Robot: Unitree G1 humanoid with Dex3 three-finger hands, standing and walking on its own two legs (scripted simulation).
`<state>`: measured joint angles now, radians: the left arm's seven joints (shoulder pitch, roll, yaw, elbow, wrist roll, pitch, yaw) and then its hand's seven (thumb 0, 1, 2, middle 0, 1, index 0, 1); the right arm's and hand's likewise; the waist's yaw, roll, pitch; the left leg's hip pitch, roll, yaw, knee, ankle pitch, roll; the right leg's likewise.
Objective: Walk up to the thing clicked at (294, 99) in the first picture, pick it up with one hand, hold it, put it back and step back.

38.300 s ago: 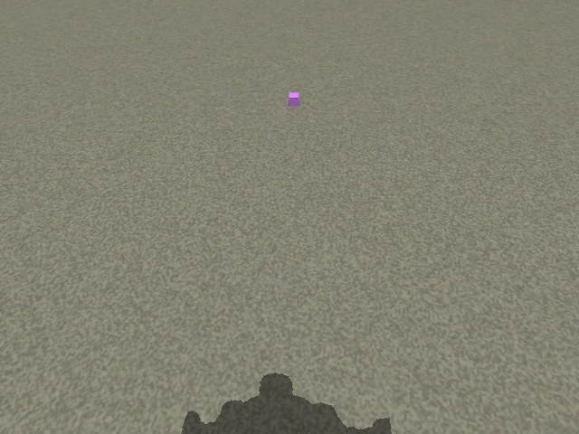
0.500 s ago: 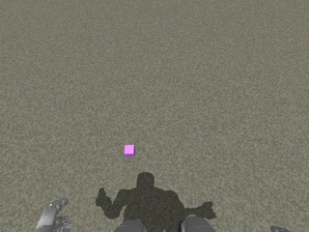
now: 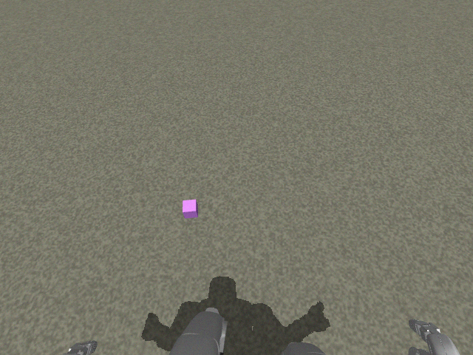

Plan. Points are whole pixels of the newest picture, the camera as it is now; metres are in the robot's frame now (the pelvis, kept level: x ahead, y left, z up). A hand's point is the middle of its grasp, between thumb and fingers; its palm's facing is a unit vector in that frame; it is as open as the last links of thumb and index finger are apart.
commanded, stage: step back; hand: left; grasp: from above
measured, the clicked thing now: (190, 208) +0.74 +0.30 -0.72
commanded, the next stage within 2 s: stand in 1.76 s
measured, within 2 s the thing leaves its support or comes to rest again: neither
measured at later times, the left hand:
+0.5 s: hand out of the picture -0.08 +0.26 -0.14, palm faces +0.03 -0.93 -0.38, open 7.4 cm
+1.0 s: hand out of the picture -0.26 +0.24 -0.13, palm faces +0.12 -0.91 -0.40, open 7.4 cm
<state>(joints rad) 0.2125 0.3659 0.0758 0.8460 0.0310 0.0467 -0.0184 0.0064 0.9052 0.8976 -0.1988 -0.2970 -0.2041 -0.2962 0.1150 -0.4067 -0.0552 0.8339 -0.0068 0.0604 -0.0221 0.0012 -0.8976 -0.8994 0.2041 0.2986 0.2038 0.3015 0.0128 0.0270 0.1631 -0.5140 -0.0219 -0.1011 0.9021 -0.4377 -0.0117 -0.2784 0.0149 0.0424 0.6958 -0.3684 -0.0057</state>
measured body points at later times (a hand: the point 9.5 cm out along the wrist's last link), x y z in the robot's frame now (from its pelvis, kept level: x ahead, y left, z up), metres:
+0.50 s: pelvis -0.17 -0.02 +0.01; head -0.12 +0.00 +0.45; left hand -0.08 +0.31 -0.12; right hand -0.04 -0.32 -0.10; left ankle -0.10 +0.11 -0.72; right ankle -0.21 -0.16 -0.66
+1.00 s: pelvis -0.30 -0.05 +0.01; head -0.30 -0.05 +0.46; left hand -0.27 +0.29 -0.10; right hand -0.22 -0.35 -0.12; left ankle -0.30 +0.08 -0.72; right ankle -0.26 -0.16 -0.70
